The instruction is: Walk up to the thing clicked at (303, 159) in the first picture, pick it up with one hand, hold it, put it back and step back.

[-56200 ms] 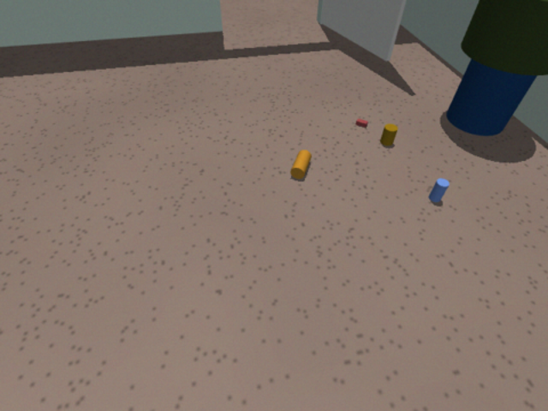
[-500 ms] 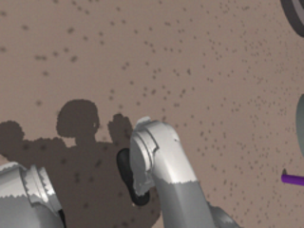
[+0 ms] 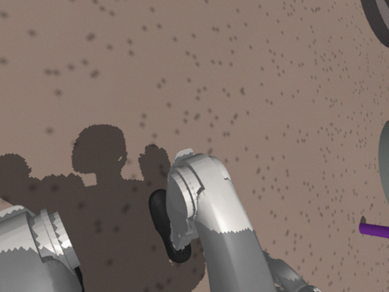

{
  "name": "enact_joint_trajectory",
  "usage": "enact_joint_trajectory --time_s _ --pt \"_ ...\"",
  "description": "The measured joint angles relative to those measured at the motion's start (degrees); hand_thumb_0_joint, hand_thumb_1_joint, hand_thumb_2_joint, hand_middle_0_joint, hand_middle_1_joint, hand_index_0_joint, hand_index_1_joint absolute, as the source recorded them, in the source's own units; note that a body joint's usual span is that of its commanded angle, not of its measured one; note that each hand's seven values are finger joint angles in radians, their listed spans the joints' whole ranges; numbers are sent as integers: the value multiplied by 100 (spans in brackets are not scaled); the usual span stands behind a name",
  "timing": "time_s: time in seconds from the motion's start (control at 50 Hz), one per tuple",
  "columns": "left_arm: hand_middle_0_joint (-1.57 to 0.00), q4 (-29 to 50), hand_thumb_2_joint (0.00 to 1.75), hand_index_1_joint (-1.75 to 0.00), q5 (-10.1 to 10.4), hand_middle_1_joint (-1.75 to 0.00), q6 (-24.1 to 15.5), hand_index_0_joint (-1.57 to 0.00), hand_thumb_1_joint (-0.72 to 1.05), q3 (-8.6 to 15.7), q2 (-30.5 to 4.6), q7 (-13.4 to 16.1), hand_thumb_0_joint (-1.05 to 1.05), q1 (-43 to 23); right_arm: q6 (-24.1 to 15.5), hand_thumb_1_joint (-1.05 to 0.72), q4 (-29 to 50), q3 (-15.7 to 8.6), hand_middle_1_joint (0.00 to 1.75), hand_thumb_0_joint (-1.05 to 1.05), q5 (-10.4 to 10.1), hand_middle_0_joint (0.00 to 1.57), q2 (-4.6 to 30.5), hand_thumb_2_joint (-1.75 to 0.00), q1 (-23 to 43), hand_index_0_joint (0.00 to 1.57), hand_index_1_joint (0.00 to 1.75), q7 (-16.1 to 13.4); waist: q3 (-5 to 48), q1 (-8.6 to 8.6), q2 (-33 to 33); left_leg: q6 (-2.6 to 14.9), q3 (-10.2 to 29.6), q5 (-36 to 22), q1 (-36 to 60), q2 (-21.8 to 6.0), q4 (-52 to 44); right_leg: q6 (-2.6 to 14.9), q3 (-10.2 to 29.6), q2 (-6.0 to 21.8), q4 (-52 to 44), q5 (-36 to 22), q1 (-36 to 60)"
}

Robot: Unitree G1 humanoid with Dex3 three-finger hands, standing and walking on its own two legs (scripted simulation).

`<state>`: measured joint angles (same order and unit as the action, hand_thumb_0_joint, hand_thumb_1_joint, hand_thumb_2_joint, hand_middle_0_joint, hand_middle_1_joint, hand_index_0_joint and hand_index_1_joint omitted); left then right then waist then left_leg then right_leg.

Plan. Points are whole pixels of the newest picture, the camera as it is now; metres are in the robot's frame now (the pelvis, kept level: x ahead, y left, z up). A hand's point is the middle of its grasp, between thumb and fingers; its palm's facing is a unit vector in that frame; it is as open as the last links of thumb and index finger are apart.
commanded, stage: close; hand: left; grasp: from above
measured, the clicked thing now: out of the picture +0.48 +0.38 -0.27
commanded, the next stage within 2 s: settle in 1.18 s
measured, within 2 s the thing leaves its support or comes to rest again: leaves its support in 1.60 s
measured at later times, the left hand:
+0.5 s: hand out of the picture +0.46 +0.36 -0.24, palm faces -0.45 -0.13 -0.89, open 11.0 cm
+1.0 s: hand out of the picture +0.46 +0.36 -0.23, palm faces -0.44 -0.12 -0.89, open 10.7 cm
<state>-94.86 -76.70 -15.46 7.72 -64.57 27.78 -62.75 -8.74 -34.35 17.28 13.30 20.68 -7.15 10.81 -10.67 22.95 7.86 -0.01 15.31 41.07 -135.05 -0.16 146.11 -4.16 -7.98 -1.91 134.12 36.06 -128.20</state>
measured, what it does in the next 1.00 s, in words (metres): stands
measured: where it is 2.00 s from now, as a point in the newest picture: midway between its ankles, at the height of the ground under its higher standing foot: (128, 267)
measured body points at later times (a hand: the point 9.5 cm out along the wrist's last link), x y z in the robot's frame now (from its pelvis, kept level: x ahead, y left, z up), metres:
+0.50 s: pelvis +0.00 +0.00 +0.00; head +0.28 +0.14 +0.32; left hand +0.48 +0.36 -0.19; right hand +0.05 -0.26 -0.04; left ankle +0.06 +0.12 -0.27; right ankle +0.13 -0.13 -0.27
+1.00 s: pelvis +0.00 +0.00 +0.00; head +0.28 +0.14 +0.32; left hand +0.48 +0.36 -0.18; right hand +0.05 -0.25 -0.05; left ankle +0.06 +0.12 -0.27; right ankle +0.13 -0.13 -0.27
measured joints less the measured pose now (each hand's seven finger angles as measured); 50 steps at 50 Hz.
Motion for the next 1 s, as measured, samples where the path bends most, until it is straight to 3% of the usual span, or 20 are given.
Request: enact_joint_trajectory --time_s 0.26,0.46,1.0 --pt "-27 -19 90 -95 -67 -96 -24 -28 -22 -112 23 159 0 -47 -17 -90 7 12 30 0 17 20 -28 -89 -19 20 30 7 33 -11 52 24 -17 -7 8 -10 -5 -1 9 -6 -14 -10 15" --pt "-35 -36 86 -91 -39 -93 37 -36 -11 -18 -53 76 0 -30 -27 -90 27 43 30 0 15 20 1 -89 -11 20 30 9 1 21 1 52 -16 -23 -25 -8 1 6 2 -6 -27 -19 7" --pt "-48 -77 67 -76 -1 -77 -68 -51 -6 -154 -141 98 0 -96 15 -90 31 209 30 0 68 20 -47 -89 29 20 30 -39 -30 11 35 43 12 -38 0 -17 15 -10 -19 -21 -34 -59 28"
